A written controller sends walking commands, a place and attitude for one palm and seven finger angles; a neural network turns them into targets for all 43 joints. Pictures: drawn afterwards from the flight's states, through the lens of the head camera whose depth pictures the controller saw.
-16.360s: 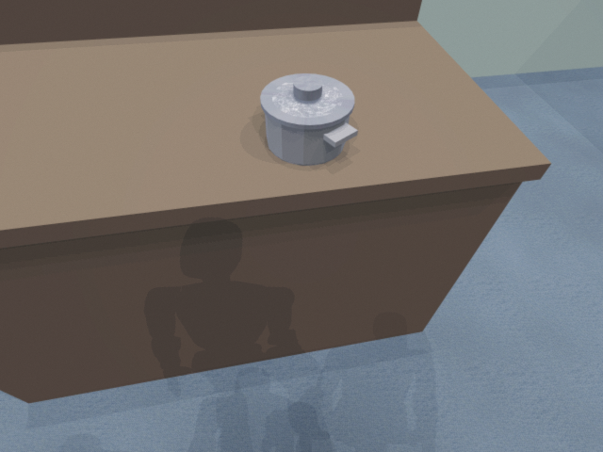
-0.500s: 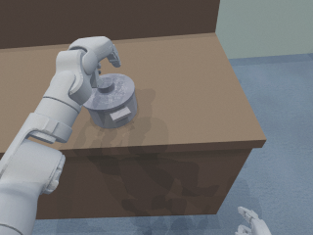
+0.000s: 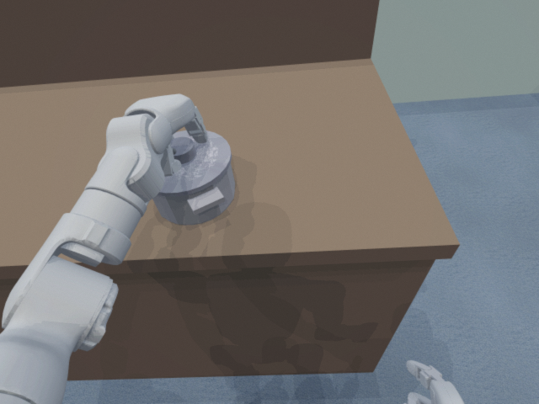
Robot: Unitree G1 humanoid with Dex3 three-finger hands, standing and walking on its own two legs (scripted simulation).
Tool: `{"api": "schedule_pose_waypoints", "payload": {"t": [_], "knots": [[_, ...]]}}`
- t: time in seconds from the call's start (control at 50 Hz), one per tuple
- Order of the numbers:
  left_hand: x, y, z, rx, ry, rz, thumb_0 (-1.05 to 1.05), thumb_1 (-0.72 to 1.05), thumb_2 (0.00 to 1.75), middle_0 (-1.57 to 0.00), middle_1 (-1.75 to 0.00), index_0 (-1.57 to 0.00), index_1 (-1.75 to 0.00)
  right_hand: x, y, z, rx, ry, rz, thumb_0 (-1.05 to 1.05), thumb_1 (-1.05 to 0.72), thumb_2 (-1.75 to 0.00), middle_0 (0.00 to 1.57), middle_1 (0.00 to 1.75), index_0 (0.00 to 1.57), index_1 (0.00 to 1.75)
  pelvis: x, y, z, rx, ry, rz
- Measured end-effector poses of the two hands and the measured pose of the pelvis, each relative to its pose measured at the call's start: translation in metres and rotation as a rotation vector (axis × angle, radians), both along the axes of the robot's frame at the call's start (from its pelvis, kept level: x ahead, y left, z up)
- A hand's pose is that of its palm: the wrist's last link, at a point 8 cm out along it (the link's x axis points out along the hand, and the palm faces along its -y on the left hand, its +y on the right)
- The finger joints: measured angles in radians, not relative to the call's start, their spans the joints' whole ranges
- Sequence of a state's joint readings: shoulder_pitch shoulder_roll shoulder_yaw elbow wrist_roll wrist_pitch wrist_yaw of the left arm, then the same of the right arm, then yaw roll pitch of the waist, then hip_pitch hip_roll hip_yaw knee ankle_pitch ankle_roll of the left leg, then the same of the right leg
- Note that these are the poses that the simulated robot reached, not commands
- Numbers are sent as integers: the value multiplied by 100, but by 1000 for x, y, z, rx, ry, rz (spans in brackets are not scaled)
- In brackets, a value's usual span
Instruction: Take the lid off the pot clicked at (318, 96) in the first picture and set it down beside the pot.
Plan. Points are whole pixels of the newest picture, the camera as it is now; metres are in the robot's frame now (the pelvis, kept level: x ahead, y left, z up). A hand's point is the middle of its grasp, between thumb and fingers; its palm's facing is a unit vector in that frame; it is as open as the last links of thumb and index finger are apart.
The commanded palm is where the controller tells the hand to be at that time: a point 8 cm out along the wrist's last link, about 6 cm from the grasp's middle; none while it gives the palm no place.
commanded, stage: lower the open fingers around the knob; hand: left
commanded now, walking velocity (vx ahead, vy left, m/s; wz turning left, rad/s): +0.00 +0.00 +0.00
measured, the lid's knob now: (180, 150) +0.47 +0.15 +0.15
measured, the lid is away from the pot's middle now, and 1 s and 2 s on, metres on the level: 0.00 0.00 0.00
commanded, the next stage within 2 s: close the fingers and squeeze the knob in 0.40 s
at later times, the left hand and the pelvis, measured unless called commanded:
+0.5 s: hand (167, 153) +0.43 +0.16 +0.17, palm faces -0.28 -0.09 -0.96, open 10.0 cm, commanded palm +0.41 +0.17 +0.23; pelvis +0.00 +0.00 +0.00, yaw +0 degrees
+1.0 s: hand (173, 150) +0.44 +0.15 +0.17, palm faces -0.30 -0.09 -0.95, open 8.8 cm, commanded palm +0.42 +0.16 +0.23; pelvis +0.00 +0.00 +0.00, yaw +0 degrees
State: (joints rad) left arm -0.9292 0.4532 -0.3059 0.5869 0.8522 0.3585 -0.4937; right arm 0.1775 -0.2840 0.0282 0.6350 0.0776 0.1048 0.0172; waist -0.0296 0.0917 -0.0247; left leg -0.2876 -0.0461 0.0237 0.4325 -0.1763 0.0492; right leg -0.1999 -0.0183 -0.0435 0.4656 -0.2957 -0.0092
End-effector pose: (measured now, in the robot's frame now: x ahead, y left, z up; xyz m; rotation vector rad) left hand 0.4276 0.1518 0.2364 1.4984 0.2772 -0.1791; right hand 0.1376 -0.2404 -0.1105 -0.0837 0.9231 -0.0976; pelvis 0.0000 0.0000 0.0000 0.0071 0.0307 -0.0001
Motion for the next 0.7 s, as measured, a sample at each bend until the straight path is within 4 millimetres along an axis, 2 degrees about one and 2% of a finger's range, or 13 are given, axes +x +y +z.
{"api": "schedule_pose_waypoints", "payload": {"t": [0.1,0.16,0.28,0.42,0.52,0.6,0.7], "knots": [[-1,4,4,-13,-19,-7,0,-36,170,-86,-7,-89,-9,-1,-1,0,-17,1,-4,1,-91,-89,20,30,20,30,-1,0,0,-1,-9,3],[2,11,0,-34,-3,27,0,-36,170,-87,-7,-89,-9,-3,-1,1,-16,4,-7,1,-91,-89,20,30,20,30,-2,-1,0,-1,-3,2],[-2,5,-6,-19,-14,-12,0,-36,170,-88,-7,-86,-8,-4,-2,2,-16,2,-12,1,-91,-89,20,30,20,30,-3,0,0,-4,-2,-1],[3,15,-3,-29,-8,25,0,-36,170,-89,-8,-88,-8,-10,-3,2,-26,7,-30,1,-91,-89,20,30,20,30,-4,0,0,-3,-1,-5],[0,10,-5,-18,-5,8,0,-36,170,-89,-8,-86,-8,-14,-3,0,-20,18,-31,1,-91,-89,20,30,20,30,-3,2,0,-5,0,-3],[0,9,-5,-7,-1,7,0,-31,157,-85,-13,-83,-13,-15,-2,-1,-21,26,-30,1,-91,-89,20,30,20,30,-4,3,0,-5,-3,-1],[1,6,-6,0,9,11,0,-22,138,-77,-28,-76,-28,-16,0,-3,-18,33,-26,1,-91,-89,20,30,20,30,-5,3,0,-5,0,2]]}}
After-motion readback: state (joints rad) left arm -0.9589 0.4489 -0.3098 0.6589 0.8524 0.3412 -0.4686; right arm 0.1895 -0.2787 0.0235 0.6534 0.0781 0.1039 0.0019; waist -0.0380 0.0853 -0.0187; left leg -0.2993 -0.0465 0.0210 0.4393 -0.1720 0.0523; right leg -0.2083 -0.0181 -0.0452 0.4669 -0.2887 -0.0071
